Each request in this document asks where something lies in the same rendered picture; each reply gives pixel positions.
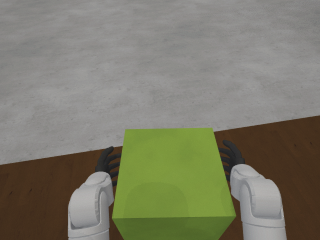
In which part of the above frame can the right robot forearm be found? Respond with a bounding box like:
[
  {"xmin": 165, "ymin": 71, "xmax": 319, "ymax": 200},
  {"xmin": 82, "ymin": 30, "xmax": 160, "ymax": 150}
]
[{"xmin": 230, "ymin": 164, "xmax": 287, "ymax": 240}]

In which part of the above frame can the carton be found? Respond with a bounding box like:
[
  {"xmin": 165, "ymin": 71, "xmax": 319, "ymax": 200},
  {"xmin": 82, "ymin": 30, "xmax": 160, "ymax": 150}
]
[{"xmin": 112, "ymin": 127, "xmax": 236, "ymax": 240}]

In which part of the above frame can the robot right hand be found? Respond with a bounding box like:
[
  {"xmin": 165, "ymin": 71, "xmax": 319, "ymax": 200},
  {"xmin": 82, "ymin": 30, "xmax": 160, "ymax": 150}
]
[{"xmin": 218, "ymin": 140, "xmax": 245, "ymax": 182}]

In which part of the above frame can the robot left hand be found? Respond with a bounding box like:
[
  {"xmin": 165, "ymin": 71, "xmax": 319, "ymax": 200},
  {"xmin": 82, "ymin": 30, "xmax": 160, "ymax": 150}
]
[{"xmin": 95, "ymin": 146, "xmax": 122, "ymax": 187}]

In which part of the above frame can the left robot forearm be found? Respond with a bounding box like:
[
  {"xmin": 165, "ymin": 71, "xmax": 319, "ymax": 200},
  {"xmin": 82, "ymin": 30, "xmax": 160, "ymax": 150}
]
[{"xmin": 68, "ymin": 171, "xmax": 114, "ymax": 240}]

